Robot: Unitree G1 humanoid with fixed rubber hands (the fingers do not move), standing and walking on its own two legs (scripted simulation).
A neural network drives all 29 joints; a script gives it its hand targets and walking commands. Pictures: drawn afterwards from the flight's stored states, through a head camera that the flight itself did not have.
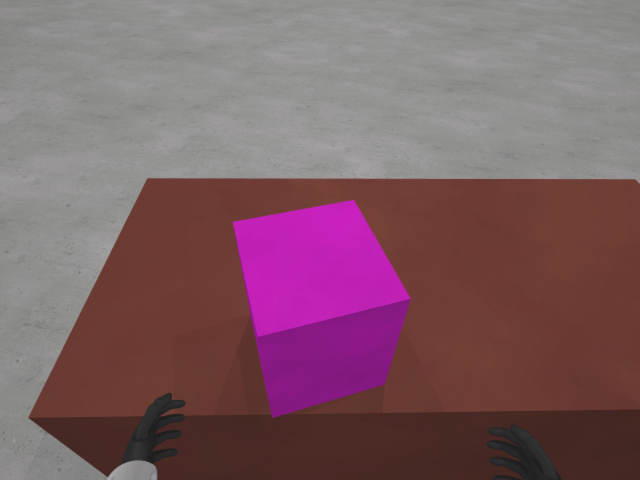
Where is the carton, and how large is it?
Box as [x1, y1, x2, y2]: [233, 200, 410, 417]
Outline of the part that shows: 353,200 233,222 250,314 272,417 384,384 410,298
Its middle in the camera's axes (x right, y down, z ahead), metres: -0.01 +0.11 +0.64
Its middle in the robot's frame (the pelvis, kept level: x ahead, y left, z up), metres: +0.41 +0.03 -0.06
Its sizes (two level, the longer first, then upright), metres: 0.210 0.200 0.250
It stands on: a pedestal, 0.59 m high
